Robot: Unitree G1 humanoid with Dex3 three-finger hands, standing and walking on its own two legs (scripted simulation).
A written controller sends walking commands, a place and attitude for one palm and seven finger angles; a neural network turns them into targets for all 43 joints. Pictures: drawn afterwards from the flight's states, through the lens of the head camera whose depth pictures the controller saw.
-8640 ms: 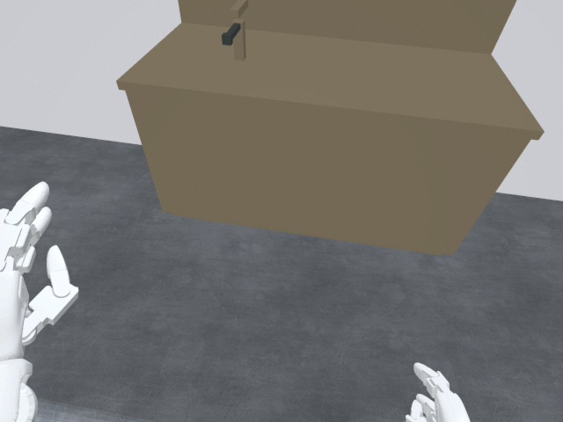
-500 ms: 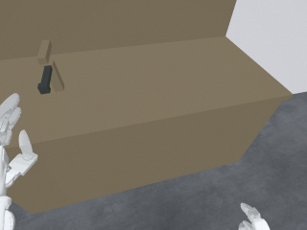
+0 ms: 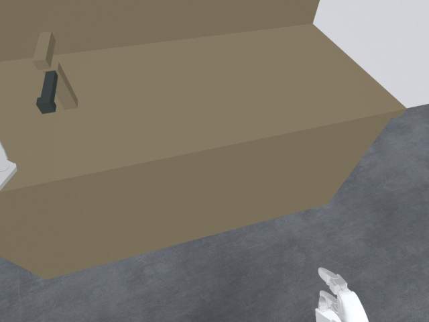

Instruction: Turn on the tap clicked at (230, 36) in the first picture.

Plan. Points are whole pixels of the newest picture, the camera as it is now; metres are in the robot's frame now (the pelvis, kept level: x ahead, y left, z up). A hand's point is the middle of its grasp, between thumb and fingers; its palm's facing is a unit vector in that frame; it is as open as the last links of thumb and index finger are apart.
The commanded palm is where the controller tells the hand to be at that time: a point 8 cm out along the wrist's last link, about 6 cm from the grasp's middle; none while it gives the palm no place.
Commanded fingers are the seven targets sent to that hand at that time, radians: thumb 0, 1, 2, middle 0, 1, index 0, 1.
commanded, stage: look again from close up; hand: left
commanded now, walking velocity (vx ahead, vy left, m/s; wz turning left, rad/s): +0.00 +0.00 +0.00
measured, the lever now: (46, 104) +0.52 +0.44 +0.08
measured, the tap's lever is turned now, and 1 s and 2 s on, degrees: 0 0 0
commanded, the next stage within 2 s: shuffle to correct the standing spot in 0.16 s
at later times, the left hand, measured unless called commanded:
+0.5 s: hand (31, 186) +0.26 +0.29 +0.16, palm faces +0.40 -0.85 -0.34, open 7.4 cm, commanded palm +0.19 +0.32 +0.18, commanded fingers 0.00 0.90 0.90 -0.20 -0.30 -0.20 -0.30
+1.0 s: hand (13, 141) +0.32 +0.35 +0.17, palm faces +0.39 -0.85 -0.36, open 7.4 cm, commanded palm +0.25 +0.38 +0.18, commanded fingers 0.00 0.90 0.90 -0.20 -0.30 -0.20 -0.30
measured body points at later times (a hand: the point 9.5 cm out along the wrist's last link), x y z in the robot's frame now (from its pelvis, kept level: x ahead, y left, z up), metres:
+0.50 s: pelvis +0.04 +0.04 +0.00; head +0.04 +0.05 +0.45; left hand +0.23 +0.33 +0.18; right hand +0.23 -0.16 -0.07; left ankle +0.02 +0.09 -0.74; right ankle +0.03 -0.08 -0.74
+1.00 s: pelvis +0.09 +0.10 -0.01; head +0.11 +0.13 +0.43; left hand +0.30 +0.39 +0.19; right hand +0.25 -0.12 -0.09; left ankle +0.13 +0.17 -0.74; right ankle +0.06 -0.02 -0.66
